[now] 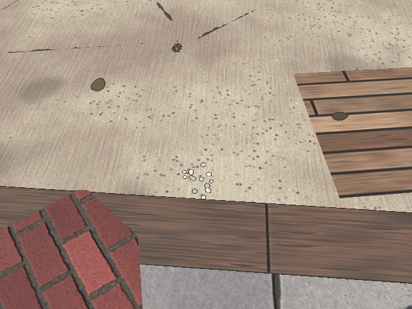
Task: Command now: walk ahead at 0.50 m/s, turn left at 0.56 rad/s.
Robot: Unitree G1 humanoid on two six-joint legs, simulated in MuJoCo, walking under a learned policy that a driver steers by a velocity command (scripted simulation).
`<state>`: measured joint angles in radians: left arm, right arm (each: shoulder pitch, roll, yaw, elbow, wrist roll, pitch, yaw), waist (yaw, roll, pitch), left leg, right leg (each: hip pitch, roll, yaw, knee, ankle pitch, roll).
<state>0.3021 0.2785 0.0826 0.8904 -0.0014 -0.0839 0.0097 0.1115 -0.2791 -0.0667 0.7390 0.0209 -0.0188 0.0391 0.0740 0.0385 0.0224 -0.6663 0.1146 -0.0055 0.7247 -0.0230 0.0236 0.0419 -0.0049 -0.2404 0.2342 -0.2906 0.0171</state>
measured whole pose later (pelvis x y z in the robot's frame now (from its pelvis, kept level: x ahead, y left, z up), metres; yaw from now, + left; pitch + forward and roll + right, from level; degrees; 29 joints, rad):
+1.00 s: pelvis +0.59 +0.15 +0.00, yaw +28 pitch +3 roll -2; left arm 0.46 0.22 0.01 0.95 0.07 -0.12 -0.06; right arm 0.05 -0.22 0.00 0.74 -0.07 -0.06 0.07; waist 0.11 0.02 -0.01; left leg -0.60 0.06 -0.01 0.59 -0.03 0.07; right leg 0.07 0.01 -0.16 0.21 -0.32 0.00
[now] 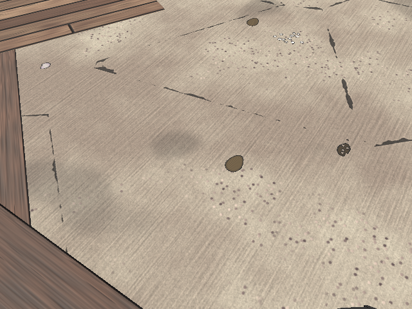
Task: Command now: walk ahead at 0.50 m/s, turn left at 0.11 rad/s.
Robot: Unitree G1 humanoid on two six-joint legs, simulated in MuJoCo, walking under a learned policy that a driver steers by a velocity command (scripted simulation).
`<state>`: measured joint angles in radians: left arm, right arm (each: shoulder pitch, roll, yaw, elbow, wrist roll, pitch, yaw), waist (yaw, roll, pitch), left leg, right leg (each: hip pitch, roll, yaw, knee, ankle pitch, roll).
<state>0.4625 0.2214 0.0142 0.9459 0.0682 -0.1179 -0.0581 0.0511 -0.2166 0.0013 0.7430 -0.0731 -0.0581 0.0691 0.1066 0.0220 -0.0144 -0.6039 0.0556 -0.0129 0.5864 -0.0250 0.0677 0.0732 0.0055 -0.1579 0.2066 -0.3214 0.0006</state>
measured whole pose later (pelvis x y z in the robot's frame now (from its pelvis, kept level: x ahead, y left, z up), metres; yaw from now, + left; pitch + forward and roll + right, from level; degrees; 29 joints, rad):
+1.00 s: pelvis +0.45 -0.03 -0.14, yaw -30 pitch +3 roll -1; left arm 0.18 0.30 0.06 0.76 0.00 0.06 0.06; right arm 0.04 -0.24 -0.03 0.66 0.01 -0.01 -0.05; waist 0.04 0.02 -0.01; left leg -0.63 0.02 -0.10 0.86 -0.18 -0.12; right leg -0.43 0.06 0.09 0.53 -0.16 -0.03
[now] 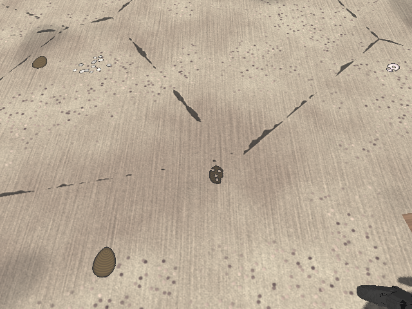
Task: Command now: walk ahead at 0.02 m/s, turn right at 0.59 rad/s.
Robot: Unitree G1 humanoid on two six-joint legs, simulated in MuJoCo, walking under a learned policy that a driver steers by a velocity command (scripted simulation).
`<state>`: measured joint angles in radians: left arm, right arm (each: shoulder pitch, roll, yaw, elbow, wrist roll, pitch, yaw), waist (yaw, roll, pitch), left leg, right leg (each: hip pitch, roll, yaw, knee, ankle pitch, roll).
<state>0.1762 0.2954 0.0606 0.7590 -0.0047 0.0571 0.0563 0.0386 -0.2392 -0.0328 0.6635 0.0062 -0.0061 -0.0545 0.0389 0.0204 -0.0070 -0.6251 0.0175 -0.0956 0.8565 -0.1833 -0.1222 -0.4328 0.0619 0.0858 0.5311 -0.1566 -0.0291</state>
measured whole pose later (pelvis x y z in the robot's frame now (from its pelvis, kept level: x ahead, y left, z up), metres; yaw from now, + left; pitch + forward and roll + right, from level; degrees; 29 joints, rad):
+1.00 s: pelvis +0.07 +0.01 +0.00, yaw -16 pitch -1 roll +0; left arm 0.18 0.19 0.07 0.89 0.00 0.02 0.01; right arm 0.23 -0.21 -0.06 0.89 -0.01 0.00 -0.03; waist -0.01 0.00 0.02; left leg -0.22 0.06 0.01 0.56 -0.32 -0.05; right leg -0.20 0.02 0.02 0.55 -0.34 -0.01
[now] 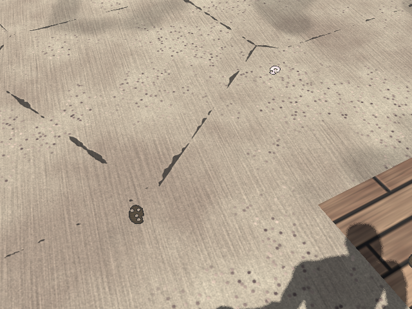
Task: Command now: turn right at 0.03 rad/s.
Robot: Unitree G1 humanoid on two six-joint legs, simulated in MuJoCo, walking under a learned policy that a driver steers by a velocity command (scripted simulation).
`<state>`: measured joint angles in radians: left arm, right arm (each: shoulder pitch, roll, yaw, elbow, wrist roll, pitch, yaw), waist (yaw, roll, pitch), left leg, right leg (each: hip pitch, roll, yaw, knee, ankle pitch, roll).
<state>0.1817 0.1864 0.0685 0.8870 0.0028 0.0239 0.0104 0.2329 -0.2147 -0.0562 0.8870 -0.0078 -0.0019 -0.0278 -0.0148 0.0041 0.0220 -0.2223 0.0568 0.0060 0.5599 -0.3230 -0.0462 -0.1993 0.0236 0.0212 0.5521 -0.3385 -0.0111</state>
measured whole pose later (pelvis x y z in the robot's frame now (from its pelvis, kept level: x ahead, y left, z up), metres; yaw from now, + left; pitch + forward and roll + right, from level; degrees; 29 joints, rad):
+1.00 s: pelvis +0.22 +0.05 +0.00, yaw +1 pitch +3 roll +0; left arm -0.09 0.21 0.05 0.86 -0.03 -0.08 -0.03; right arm 0.48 -0.19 -0.04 1.08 0.01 -0.08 -0.02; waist -0.09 -0.02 0.02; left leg 0.15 -0.02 0.03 0.18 -0.38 0.04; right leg -0.62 -0.02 -0.04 0.54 0.03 -0.06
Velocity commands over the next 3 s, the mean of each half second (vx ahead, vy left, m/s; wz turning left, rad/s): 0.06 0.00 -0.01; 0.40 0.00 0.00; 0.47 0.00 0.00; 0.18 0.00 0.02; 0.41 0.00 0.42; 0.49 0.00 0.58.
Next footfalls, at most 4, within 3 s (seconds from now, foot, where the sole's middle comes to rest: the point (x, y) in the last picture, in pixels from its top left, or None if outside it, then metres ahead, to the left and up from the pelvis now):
1.06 right None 0.46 -0.05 -0.77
1.56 left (158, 246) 0.74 0.19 -0.77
1.92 right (223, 255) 0.70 -0.04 -0.77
2.32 left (138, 219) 0.85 0.27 -0.77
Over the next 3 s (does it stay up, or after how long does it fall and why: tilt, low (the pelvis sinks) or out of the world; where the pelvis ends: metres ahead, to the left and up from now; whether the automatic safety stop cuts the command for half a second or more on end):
stays up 1.11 0.25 0.01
